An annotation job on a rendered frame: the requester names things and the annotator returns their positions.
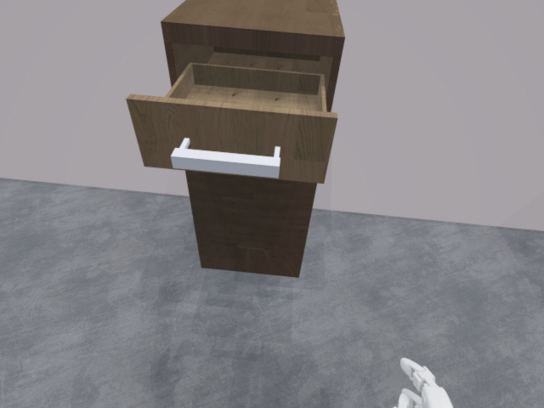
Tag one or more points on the drawer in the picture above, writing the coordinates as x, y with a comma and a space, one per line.
239, 110

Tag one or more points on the handle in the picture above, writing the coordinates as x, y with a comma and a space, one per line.
222, 162

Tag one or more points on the cabinet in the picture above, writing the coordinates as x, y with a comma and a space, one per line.
248, 224

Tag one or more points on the right robot hand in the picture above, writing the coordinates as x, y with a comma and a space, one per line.
433, 396

